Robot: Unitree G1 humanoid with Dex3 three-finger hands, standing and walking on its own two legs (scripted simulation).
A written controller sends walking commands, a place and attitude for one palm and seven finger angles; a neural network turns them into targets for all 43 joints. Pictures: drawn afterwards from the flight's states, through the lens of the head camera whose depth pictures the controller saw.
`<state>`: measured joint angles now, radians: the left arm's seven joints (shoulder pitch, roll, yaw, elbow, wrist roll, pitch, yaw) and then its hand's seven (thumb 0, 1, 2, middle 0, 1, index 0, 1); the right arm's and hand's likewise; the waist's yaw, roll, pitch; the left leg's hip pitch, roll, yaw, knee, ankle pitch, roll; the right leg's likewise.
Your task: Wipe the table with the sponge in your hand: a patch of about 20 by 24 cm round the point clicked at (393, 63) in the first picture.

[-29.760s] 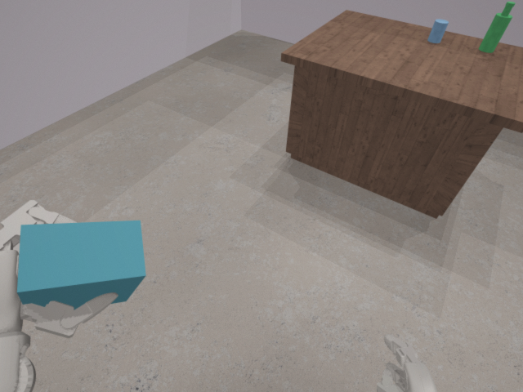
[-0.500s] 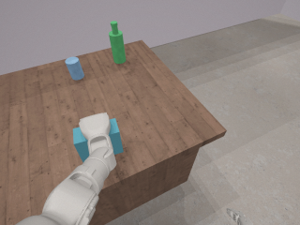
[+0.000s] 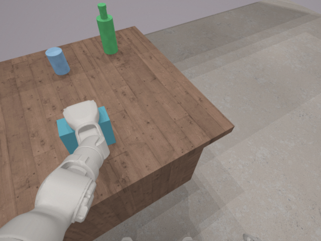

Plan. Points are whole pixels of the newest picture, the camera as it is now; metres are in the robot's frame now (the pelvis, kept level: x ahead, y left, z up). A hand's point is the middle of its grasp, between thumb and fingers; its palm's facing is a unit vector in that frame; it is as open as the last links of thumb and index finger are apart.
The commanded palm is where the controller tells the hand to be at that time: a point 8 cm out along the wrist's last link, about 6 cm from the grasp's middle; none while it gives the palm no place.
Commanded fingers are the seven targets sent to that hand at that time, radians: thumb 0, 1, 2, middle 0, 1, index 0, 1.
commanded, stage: wipe forward along the third lane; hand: left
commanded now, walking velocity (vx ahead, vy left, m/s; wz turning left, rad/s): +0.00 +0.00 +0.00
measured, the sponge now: (89, 135) +0.42 +0.21 -0.03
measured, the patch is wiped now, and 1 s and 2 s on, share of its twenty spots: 1.00 1.00 1.00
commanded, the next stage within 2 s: wipe back along the third lane in 0.74 s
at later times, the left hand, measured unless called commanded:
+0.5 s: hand (79, 114) +0.48 +0.24 +0.00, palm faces -0.09 -0.01 -1.00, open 10.0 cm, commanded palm +0.46 +0.23 +0.03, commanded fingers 0.00 0.10 1.30 -1.20 -1.60 -1.20 -1.60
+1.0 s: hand (75, 106) +0.51 +0.26 +0.00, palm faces -0.10 +0.00 -1.00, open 10.0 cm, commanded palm +0.48 +0.23 +0.03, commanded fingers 0.00 0.10 1.30 -1.20 -1.60 -1.20 -1.60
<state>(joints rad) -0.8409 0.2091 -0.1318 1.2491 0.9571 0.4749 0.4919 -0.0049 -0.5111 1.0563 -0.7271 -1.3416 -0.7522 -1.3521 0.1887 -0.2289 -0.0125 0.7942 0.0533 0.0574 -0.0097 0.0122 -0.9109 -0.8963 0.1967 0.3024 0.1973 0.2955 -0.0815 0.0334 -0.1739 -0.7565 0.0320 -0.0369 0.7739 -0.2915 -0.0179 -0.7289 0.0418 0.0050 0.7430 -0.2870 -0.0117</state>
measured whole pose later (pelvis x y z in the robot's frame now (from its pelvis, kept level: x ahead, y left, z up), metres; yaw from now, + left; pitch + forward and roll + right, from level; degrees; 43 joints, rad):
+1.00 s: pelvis +0.01 +0.03 -0.02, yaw -2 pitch +23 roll -4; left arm -1.06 0.40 -0.09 1.36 1.00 0.46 0.41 0.00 -0.52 1.06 -0.74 -1.34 -0.76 -1.35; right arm 0.31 -0.24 -0.01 0.78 0.03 0.04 0.04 0.01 -0.91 -0.90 0.20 0.30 0.20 0.30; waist -0.16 0.04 -0.19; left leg -0.95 0.04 -0.03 0.91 -0.36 0.02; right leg -0.89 0.05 0.01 0.80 -0.32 0.02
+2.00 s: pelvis +0.04 +0.02 +0.01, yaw +1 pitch +11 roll -2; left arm -0.59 0.10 -0.32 0.99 0.95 0.55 0.49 -0.01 -0.48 1.05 -0.69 -1.36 -0.72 -1.37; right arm 0.12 -0.20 -0.03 0.75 0.05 0.19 0.06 0.01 -0.91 -0.90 0.20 0.30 0.20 0.30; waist 0.01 0.03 -0.19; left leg -0.57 0.01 -0.05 0.71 -0.34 0.00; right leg -0.52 0.02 -0.01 0.64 -0.32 0.00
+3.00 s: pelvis +0.03 +0.00 +0.01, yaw +2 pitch +8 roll -1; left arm -0.48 0.06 -0.36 0.90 0.96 0.55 0.48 -0.01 -0.48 1.05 -0.69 -1.36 -0.71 -1.37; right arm 0.08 -0.21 -0.02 0.74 0.06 0.17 0.05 0.01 -0.91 -0.90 0.19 0.30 0.20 0.30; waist 0.05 0.03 -0.18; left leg -0.53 0.02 -0.05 0.69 -0.32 -0.02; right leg -0.49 0.02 -0.01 0.67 -0.32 -0.02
